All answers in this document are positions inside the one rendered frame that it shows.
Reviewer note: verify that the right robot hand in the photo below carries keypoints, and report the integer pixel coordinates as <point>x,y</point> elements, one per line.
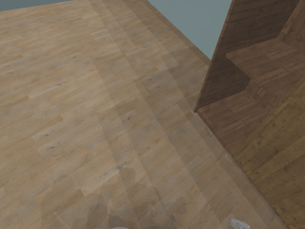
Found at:
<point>237,224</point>

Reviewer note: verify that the wardrobe door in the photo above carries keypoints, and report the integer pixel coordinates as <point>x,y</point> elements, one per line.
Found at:
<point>273,156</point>

